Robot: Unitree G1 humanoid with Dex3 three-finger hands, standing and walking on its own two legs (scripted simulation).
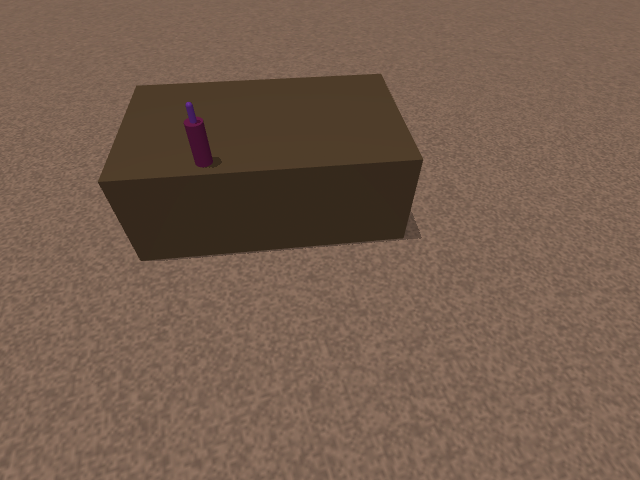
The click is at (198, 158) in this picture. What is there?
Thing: necked bottle
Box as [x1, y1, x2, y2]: [184, 102, 212, 166]
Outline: 187,102 185,105 189,117 184,121 184,125 196,165 207,166 212,162 203,122 200,117 196,117 194,115 192,104 190,102
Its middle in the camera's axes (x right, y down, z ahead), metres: -0.41 -0.37 +1.28
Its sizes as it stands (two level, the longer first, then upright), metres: 0.062 0.062 0.226
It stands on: a support 0.42 m high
